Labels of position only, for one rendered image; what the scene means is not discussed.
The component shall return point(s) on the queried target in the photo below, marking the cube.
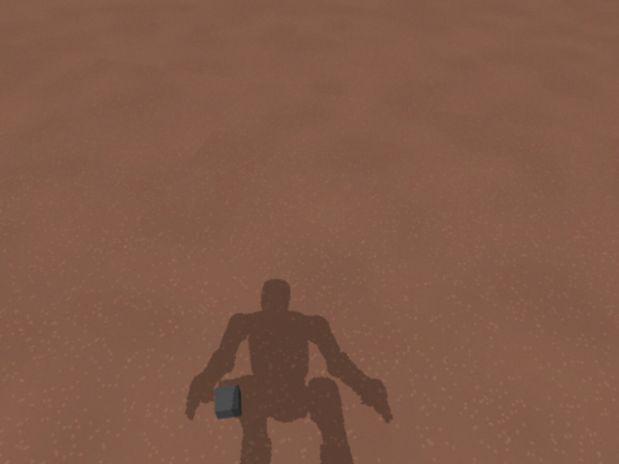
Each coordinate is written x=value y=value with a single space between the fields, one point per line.
x=228 y=402

